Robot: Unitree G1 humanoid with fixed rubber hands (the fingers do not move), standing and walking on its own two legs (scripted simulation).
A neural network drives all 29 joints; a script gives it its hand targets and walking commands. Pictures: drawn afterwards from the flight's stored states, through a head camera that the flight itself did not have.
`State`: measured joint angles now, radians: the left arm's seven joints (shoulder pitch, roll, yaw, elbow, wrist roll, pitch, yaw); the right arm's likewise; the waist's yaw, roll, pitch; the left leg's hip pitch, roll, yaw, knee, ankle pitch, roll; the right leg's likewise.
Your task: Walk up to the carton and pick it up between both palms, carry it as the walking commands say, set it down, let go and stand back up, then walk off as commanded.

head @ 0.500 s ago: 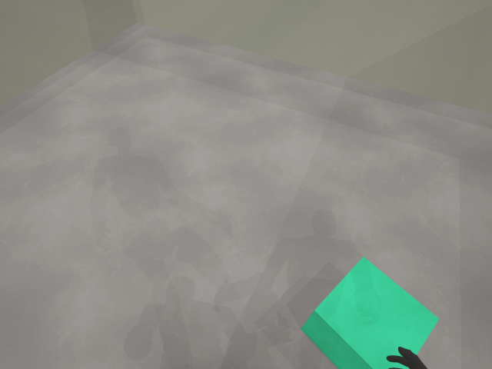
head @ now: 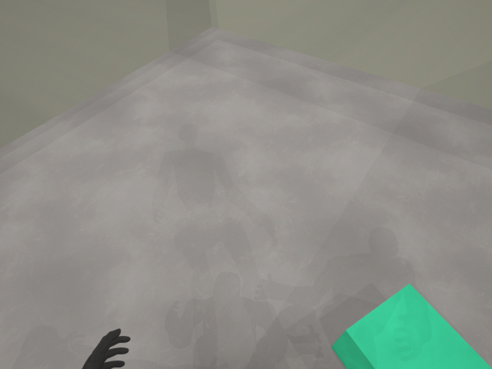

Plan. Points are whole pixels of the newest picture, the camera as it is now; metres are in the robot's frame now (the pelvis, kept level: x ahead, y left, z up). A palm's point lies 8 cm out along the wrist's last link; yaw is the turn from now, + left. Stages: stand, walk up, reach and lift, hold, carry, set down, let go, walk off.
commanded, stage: walk off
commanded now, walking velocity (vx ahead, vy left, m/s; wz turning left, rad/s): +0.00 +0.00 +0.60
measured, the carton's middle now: (400, 356) +0.25 -0.47 -0.65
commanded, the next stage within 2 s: none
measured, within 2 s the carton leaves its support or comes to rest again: neither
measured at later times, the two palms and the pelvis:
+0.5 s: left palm out of the picture -0.02 +0.33 -0.12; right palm (364, 338) +0.20 -0.19 -0.08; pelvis -0.01 +0.04 +0.00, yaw +18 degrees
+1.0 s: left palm out of the picture -0.04 +0.29 -0.07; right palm (358, 325) +0.23 -0.19 -0.12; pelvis +0.00 +0.00 +0.01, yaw +36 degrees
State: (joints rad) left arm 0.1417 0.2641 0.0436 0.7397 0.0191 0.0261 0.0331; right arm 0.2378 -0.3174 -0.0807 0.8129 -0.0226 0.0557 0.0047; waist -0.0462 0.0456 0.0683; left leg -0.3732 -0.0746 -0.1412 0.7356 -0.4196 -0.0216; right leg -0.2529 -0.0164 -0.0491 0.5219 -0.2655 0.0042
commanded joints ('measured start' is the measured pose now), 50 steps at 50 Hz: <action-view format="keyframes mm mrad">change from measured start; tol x32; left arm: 1 31 158 36 -60 4 -10 -5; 50 18 116 28 -102 14 -18 4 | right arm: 1 -12 -116 -35 -73 -10 -2 5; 50 18 -66 -28 -85 8 4 43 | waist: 1 32 -181 -31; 16 68 -266 -106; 19 -19 313 -146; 50 43 -225 -57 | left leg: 1 -154 52 15 366 -107 -30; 15 29 76 249 -63 -23 -45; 20 419 513 -276 -372 838 242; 39 147 245 -284 -323 568 161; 43 -230 -35 51 113 -168 -17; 50 -176 69 114 392 22 -91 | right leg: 1 38 -378 284 -273 177 -134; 15 176 -335 -47 -64 560 -109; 18 -102 -278 -150 255 239 36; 19 -387 -95 -168 440 -405 103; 21 -372 -122 22 611 -351 89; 40 42 30 42 -50 -55 64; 43 209 -496 450 -300 60 -110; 50 117 -260 41 -202 367 -113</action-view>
